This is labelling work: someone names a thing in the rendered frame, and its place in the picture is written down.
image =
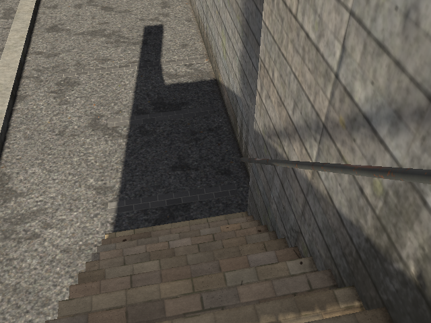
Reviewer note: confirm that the stairs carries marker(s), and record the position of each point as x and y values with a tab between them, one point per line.
222	269

